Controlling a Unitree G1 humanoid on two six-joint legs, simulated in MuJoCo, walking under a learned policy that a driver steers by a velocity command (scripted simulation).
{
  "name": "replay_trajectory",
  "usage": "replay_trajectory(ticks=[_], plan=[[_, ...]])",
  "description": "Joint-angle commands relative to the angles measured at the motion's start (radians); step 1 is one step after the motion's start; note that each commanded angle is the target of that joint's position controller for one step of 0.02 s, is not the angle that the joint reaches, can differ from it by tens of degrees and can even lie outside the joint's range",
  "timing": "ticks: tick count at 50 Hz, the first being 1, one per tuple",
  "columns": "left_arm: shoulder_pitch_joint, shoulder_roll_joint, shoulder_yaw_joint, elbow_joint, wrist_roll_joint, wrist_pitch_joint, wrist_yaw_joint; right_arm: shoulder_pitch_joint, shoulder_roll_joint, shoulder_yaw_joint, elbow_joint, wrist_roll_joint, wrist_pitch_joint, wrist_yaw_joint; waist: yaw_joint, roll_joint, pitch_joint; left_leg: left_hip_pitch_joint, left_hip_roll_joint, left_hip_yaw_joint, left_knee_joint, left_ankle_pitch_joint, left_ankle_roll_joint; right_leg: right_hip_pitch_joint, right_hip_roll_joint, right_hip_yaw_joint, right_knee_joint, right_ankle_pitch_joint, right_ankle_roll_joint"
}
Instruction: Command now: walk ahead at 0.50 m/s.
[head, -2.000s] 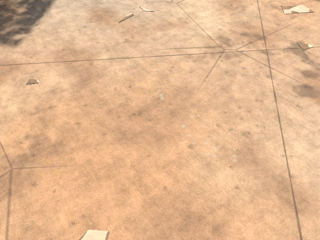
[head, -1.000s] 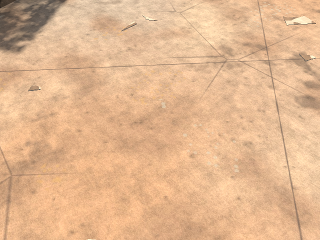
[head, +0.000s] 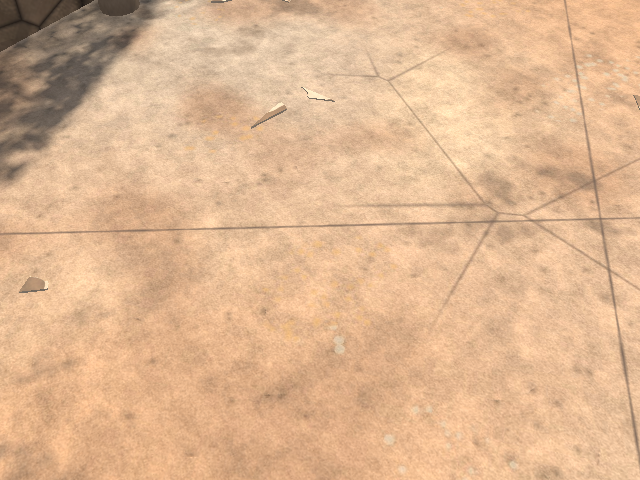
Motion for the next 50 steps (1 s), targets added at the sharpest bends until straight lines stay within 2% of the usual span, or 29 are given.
replay_trajectory(ticks=[1, 5, 6, 7, 8, 9, 10, 11, 12, 13, 15, 18, 20, 24, 29, 30, 31, 32, 33, 34, 35, 36, 37, 40, 43, 45, 46, 47, 50], plan=[[0.047, 0.162, 0.032, -0.024, -0.009, -0.001, 0.009, -0.130, -0.038, 0.003, -0.080, 0.007, -0.016, 0.018, 0.011, -0.079, 0.103, 0.004, -0.033, 0.032, -0.100, 0.021, 0.002, -0.028, -0.282, 0.124, -0.069, 0.183, -0.143], [0.054, 0.180, 0.045, -0.011, -0.012, 0.021, 0.015, -0.142, -0.070, -0.001, -0.109, 0.012, -0.029, 0.041, -0.017, -0.103, 0.091, 0.045, -0.060, 0.037, -0.171, -0.120, 0.047, 0.098, -0.341, 0.138, 0.028, 0.317, -0.118], [0.032, 0.190, 0.048, -0.017, -0.012, 0.025, 0.015, -0.090, -0.093, -0.010, -0.100, 0.012, -0.032, 0.042, -0.052, -0.120, 0.056, 0.136, -0.088, 0.060, -0.179, -0.155, 0.063, 0.105, -0.336, 0.128, 0.088, 0.469, -0.105], [0.005, 0.188, 0.046, -0.023, -0.012, 0.030, 0.015, 0.026, -0.125, -0.029, -0.067, 0.009, -0.034, 0.040, -0.118, -0.124, -0.014, 0.301, -0.127, 0.093, -0.196, -0.156, 0.087, 0.088, -0.302, 0.094, 0.224, 0.644, -0.085], [-0.003, 0.159, 0.034, -0.035, -0.005, 0.033, 0.014, 0.214, -0.184, -0.056, -0.012, 0.005, -0.033, 0.032, -0.194, -0.102, -0.136, 0.578, -0.105, 0.065, -0.170, -0.135, 0.125, -0.027, -0.244, 0.051, 0.451, 0.641, -0.052], [0.089, 0.070, 0.006, -0.056, 0.008, 0.021, 0.007, 0.378, -0.286, -0.082, 0.019, -0.018, -0.030, 0.025, -0.188, 0.086, -0.312, 0.992, 0.161, -0.319, -0.169, -0.202, 0.256, -0.391, -0.125, 0.004, 0.855, 0.286, 0.011], [0.116, 0.023, -0.012, -0.046, -0.004, -0.007, -0.001, 0.403, -0.258, -0.070, 0.031, -0.008, -0.025, 0.029, -0.172, 0.248, -0.414, 1.139, 0.281, -0.715, -0.356, -0.332, 0.345, -0.630, 0.000, 0.114, 1.093, -0.335, 0.036], [0.030, 0.129, 0.015, -0.063, -0.032, -0.028, -0.006, 0.340, -0.186, -0.046, 0.022, 0.000, -0.026, 0.029, -0.179, 0.172, -0.304, 1.061, 0.241, -0.629, -0.379, -0.393, 0.288, -0.738, -0.069, 0.195, 1.184, -0.321, 0.010], [-0.060, 0.154, 0.019, -0.093, -0.045, -0.038, -0.005, 0.251, -0.143, -0.033, -0.002, -0.002, -0.025, 0.026, -0.161, 0.111, -0.185, 0.916, 0.207, -0.471, -0.389, -0.337, 0.247, -0.764, -0.124, 0.163, 1.173, -0.237, -0.006], [-0.102, 0.147, 0.022, -0.100, -0.034, -0.036, 0.001, 0.174, -0.115, -0.022, -0.015, -0.011, -0.027, 0.029, -0.126, 0.024, -0.103, 0.751, 0.171, -0.357, -0.424, -0.244, 0.228, -0.723, -0.171, 0.140, 1.106, -0.150, -0.006], [-0.078, 0.119, 0.032, -0.092, -0.016, -0.007, 0.009, 0.123, -0.070, -0.009, -0.012, -0.025, -0.032, 0.036, -0.064, 0.037, -0.045, 0.574, 0.110, -0.235, -0.487, -0.175, 0.206, -0.607, -0.220, 0.145, 1.005, -0.069, -0.005], [-0.058, 0.082, 0.032, -0.090, -0.006, 0.021, 0.020, 0.148, -0.103, -0.013, 0.014, -0.028, -0.038, 0.028, -0.026, 0.022, -0.001, 0.487, 0.093, -0.106, -0.500, 0.227, 0.225, -0.570, -0.210, 0.117, 0.908, -0.043, 0.032], [-0.112, 0.075, 0.030, -0.113, 0.007, 0.025, 0.022, 0.157, -0.118, -0.013, 0.023, -0.030, -0.031, 0.013, -0.025, 0.020, 0.003, 0.486, 0.071, -0.029, -0.484, 0.387, 0.214, -0.584, -0.200, 0.101, 0.774, 0.046, 0.057], [-0.245, 0.049, 0.015, -0.140, 0.006, 0.027, 0.011, 0.195, -0.133, -0.011, 0.043, -0.023, -0.012, -0.004, -0.074, 0.039, -0.019, 0.499, 0.018, 0.058, -0.463, 0.373, 0.168, -0.472, -0.144, 0.056, 0.478, 0.265, 0.060], [-0.287, 0.095, 0.023, -0.152, 0.013, 0.024, 0.000, 0.200, -0.131, -0.012, 0.078, -0.006, 0.012, -0.012, -0.075, 0.053, -0.024, 0.620, 0.069, 0.000, -0.351, 0.298, 0.153, -0.432, -0.119, 0.078, 0.338, 0.211, 0.023], [-0.245, 0.106, 0.029, -0.136, 0.018, 0.019, -0.002, 0.182, -0.128, -0.012, 0.079, 0.000, 0.017, -0.014, -0.045, 0.040, -0.037, 0.625, 0.054, -0.001, -0.295, 0.259, 0.131, -0.369, -0.109, 0.071, 0.267, 0.254, 0.007], [-0.195, 0.143, 0.042, -0.114, 0.026, 0.015, 0.002, 0.211, -0.118, -0.010, 0.085, -0.003, 0.019, -0.015, -0.034, 0.000, -0.065, 0.619, 0.002, 0.010, -0.217, 0.216, 0.093, -0.264, -0.112, 0.078, 0.205, 0.449, -0.013], [-0.146, 0.210, 0.055, -0.105, 0.037, 0.013, 0.008, 0.263, -0.094, -0.003, 0.082, -0.025, 0.012, -0.015, -0.058, -0.080, -0.145, 0.528, -0.067, 0.045, -0.089, 0.030, 0.048, -0.075, -0.217, 0.165, 0.278, 0.853, -0.056], [-0.107, 0.187, 0.046, -0.089, 0.039, 0.024, 0.013, 0.398, -0.001, 0.024, 0.120, -0.030, 0.008, -0.011, -0.095, -0.230, -0.261, 0.351, -0.132, 0.058, 0.091, -0.362, -0.009, 0.159, -0.376, 0.318, 0.327, 1.006, -0.209], [-0.078, 0.108, 0.027, -0.077, 0.023, 0.037, 0.010, 0.349, -0.025, 0.023, 0.120, -0.017, 0.022, -0.012, -0.045, -0.258, -0.293, 0.301, -0.151, 0.027, 0.228, -0.723, -0.044, 0.137, -0.436, 0.425, 0.260, 0.878, -0.274], [-0.114, 0.096, 0.016, -0.081, 0.017, 0.040, 0.005, 0.278, -0.077, 0.010, 0.096, 0.002, 0.040, -0.014, -0.046, -0.218, -0.244, 0.252, -0.126, -0.014, 0.295, -0.807, -0.048, 0.056, -0.418, 0.434, 0.208, 0.619, -0.255], [-0.171, 0.108, 0.016, -0.092, 0.020, 0.042, 0.006, 0.229, -0.087, 0.004, 0.087, 0.007, 0.060, -0.024, -0.055, -0.167, -0.189, 0.228, -0.102, -0.025, 0.321, -0.774, -0.051, -0.028, -0.393, 0.420, 0.169, 0.410, -0.218], [-0.234, 0.119, 0.017, -0.108, 0.022, 0.045, 0.010, 0.204, -0.088, -0.001, 0.086, 0.001, 0.078, -0.032, -0.069, -0.139, -0.133, 0.238, -0.085, -0.024, 0.293, -0.723, -0.058, -0.133, -0.372, 0.390, 0.125, 0.265, -0.191], [-0.341, 0.121, 0.020, -0.125, 0.033, 0.063, 0.023, 0.231, -0.052, 0.002, 0.110, -0.009, 0.103, -0.048, -0.114, -0.177, -0.081, 0.406, -0.081, 0.012, 0.103, -0.559, -0.059, -0.346, -0.288, 0.281, 0.053, 0.036, -0.128], [-0.326, 0.104, 0.016, -0.102, 0.010, 0.075, 0.028, 0.275, -0.027, 0.005, 0.150, -0.021, 0.101, -0.040, -0.135, -0.163, -0.089, 0.563, -0.118, 0.068, -0.124, -0.308, -0.032, -0.398, -0.232, 0.199, 0.065, -0.140, -0.085], [-0.275, 0.081, 0.010, -0.075, 0.005, 0.077, 0.026, 0.242, -0.066, 0.003, 0.133, -0.043, 0.104, -0.035, -0.108, -0.104, -0.024, 0.552, -0.061, 0.010, -0.240, -0.309, 0.011, -0.420, -0.187, 0.172, 0.087, -0.304, -0.005], [-0.255, 0.088, 0.016, -0.078, 0.008, 0.080, 0.027, 0.212, -0.126, -0.008, 0.125, -0.033, 0.104, -0.040, -0.063, -0.018, 0.032, 0.442, -0.041, -0.006, -0.266, -0.485, 0.039, -0.396, -0.134, 0.130, 0.107, -0.278, 0.023], [-0.285, 0.097, 0.018, -0.091, 0.010, 0.081, 0.032, 0.188, -0.127, -0.012, 0.122, -0.024, 0.095, -0.043, -0.069, 0.033, 0.066, 0.336, -0.045, -0.014, -0.307, -0.606, 0.044, -0.323, -0.102, 0.095, 0.162, -0.197, 0.036], [-0.308, 0.116, 0.032, -0.122, 0.001, 0.085, 0.041, 0.164, -0.140, -0.028, 0.103, -0.023, 0.071, -0.061, -0.070, 0.090, 0.065, 0.366, -0.016, -0.029, -0.333, -0.512, 0.028, -0.343, -0.072, 0.075, 0.299, -0.006, 0.007]])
